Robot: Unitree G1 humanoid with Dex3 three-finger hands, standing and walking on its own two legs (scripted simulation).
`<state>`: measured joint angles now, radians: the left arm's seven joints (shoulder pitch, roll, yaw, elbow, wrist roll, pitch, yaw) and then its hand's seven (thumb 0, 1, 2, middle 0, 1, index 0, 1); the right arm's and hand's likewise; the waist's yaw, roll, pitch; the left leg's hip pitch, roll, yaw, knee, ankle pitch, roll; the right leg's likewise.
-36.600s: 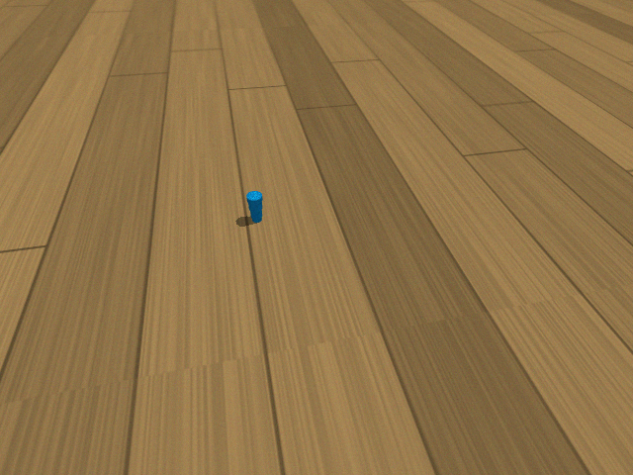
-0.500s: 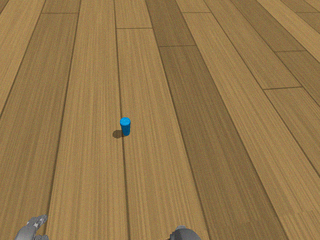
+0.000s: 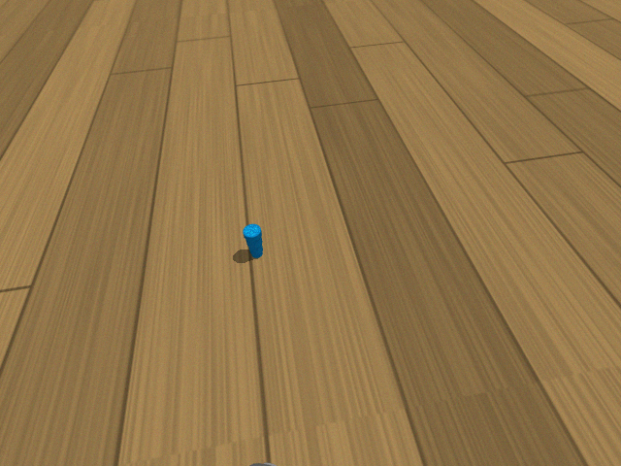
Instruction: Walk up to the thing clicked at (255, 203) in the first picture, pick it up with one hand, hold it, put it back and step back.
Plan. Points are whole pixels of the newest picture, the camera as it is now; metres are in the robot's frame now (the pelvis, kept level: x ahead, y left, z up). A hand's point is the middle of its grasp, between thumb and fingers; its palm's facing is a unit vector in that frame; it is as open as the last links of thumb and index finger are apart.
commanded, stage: step back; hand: left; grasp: from the side
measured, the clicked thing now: (254, 242) +1.04 +0.29 -0.69
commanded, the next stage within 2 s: stand in 1.02 s
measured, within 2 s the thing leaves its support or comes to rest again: neither
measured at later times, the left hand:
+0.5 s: hand out of the picture -0.01 +0.26 -0.15, palm faces +0.12 -0.92 -0.38, open 7.4 cm
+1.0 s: hand out of the picture +0.09 +0.31 -0.15, palm faces +0.08 -0.93 -0.36, open 7.4 cm
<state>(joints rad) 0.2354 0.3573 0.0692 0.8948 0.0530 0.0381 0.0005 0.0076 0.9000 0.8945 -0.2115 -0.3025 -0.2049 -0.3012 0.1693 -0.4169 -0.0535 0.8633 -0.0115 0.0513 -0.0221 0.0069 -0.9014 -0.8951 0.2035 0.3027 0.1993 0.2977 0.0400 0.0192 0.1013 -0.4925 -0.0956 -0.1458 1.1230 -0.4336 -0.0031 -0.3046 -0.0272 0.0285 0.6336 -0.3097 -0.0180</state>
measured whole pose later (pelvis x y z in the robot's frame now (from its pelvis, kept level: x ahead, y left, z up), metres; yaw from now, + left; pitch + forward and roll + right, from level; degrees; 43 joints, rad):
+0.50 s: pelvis -0.03 -0.01 +0.00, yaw +5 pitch -3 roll -1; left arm 0.25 0.36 0.07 0.98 0.05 -0.04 -0.01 0.01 0.90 0.89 -0.21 -0.30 -0.20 -0.30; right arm 0.22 -0.38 -0.06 0.97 -0.03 0.02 0.01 0.01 -0.90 -0.89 0.20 0.30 0.20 0.30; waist 0.04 0.03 0.05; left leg -0.32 -0.01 -0.08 0.88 -0.50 0.02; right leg -0.27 0.01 -0.06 0.59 -0.28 -0.05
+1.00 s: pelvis +0.02 +0.04 +0.00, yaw +4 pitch -2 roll -1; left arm 0.11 0.39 0.03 1.03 0.01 -0.01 0.00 0.01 0.90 0.90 -0.21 -0.30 -0.20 -0.30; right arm 0.07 -0.32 -0.02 1.04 -0.02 -0.01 0.00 0.01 -0.90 -0.89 0.21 0.30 0.20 0.30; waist 0.02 -0.01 0.07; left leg -0.26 0.04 0.02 0.59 -0.29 -0.01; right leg -0.21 -0.04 0.00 0.55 -0.31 0.04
